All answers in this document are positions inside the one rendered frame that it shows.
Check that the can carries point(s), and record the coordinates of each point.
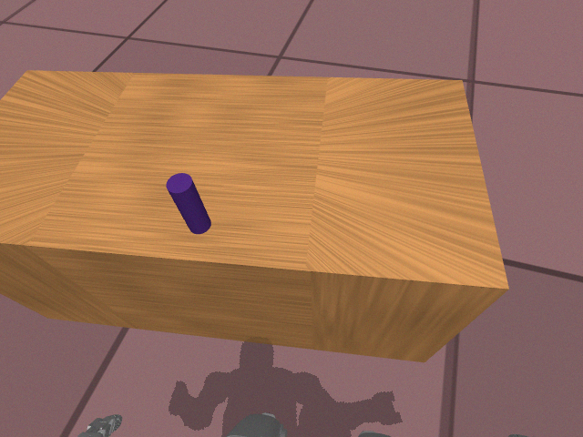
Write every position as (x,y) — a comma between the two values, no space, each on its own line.
(186,197)

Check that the left robot hand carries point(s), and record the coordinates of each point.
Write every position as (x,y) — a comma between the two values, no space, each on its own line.
(102,427)

